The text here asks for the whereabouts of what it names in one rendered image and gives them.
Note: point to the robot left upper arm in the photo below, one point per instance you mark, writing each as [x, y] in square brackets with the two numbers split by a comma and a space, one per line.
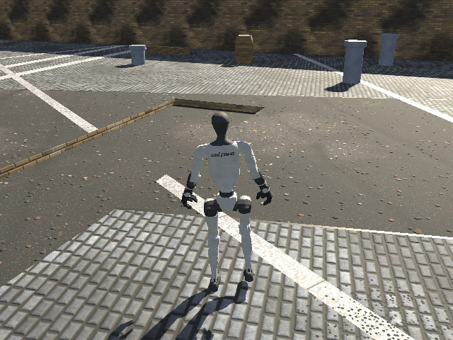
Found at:
[200, 151]

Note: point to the robot right upper arm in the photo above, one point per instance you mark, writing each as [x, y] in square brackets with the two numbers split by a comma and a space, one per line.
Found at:
[250, 159]

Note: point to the robot right hand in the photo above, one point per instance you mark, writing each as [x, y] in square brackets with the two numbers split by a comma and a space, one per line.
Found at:
[263, 195]

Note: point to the robot left forearm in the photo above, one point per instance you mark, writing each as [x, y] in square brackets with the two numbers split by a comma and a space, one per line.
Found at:
[189, 187]

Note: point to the robot left hand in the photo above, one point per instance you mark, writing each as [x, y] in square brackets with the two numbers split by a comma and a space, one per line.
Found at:
[185, 199]

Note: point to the robot right forearm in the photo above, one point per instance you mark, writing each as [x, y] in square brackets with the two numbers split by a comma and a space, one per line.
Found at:
[262, 183]

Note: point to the robot left foot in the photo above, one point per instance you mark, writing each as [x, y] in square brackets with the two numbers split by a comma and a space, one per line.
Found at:
[214, 285]

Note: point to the right robot shin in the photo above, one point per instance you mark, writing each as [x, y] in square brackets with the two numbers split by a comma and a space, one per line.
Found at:
[247, 248]

